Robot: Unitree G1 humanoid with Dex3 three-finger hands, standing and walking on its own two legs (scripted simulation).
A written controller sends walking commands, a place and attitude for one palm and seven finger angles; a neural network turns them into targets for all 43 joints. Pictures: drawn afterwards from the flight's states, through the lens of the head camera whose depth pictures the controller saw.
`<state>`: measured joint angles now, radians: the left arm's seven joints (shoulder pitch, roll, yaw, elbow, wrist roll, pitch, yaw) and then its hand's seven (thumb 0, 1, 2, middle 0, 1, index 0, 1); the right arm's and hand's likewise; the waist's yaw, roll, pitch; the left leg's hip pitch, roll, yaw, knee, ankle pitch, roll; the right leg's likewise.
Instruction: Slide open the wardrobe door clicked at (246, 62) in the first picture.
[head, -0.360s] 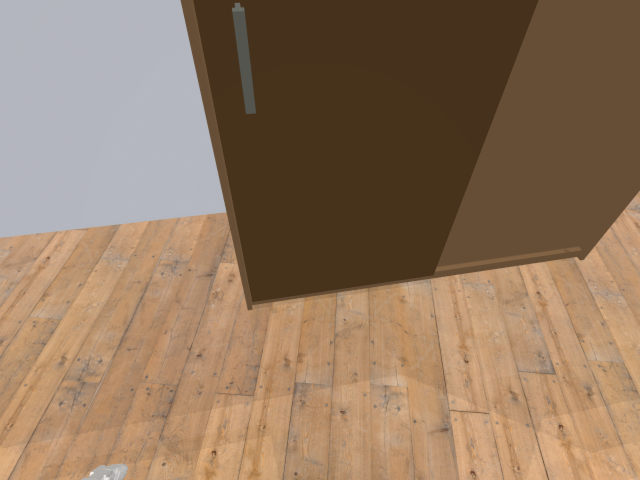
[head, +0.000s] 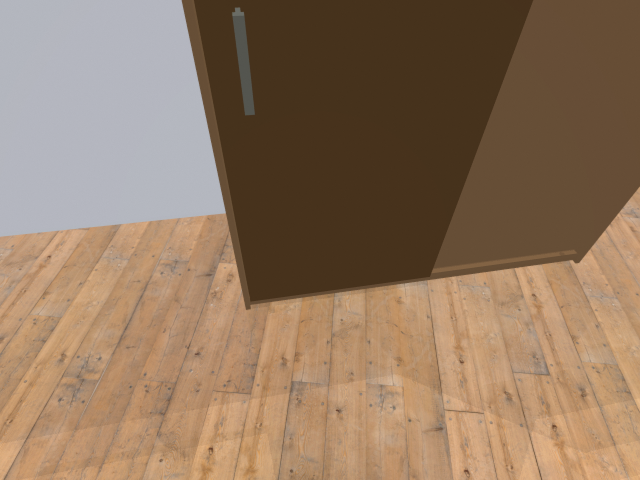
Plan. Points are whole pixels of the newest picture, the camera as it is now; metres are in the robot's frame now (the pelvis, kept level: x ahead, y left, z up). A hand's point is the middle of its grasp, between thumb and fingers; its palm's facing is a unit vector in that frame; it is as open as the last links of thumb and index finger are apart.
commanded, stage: stand and wait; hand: left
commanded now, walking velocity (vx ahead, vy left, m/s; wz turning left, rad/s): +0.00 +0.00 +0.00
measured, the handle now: (243, 63) +0.83 +0.22 +0.15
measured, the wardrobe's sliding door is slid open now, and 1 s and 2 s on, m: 0.00 0.00 0.00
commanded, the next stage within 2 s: look at it before walking up in 0.46 s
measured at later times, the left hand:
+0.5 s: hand out of the picture +0.07 +0.25 -0.15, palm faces -0.03 -0.94 -0.33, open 7.4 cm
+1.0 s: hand out of the picture +0.08 +0.25 -0.15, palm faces -0.02 -0.94 -0.34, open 7.4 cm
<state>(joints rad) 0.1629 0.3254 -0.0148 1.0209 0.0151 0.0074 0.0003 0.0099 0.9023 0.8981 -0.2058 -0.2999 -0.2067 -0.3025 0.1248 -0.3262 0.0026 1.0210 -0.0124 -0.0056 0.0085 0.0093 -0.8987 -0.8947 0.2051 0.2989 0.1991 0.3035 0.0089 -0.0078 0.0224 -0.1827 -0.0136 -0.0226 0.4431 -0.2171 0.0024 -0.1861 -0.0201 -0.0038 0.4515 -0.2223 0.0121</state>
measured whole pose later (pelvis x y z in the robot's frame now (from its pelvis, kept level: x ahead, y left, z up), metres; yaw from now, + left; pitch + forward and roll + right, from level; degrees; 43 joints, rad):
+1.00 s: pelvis +0.01 +0.00 +0.01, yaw +0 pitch -2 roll +0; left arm 0.14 0.34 -0.01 1.08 0.01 0.00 0.00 0.01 0.90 0.90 -0.20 -0.30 -0.21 -0.30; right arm 0.11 -0.34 0.00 1.10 -0.01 -0.01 0.01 0.01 -0.90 -0.89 0.20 0.30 0.20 0.30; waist 0.01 -0.01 0.04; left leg -0.14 -0.01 -0.02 0.37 -0.19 0.00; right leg -0.14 -0.02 -0.01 0.37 -0.19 0.01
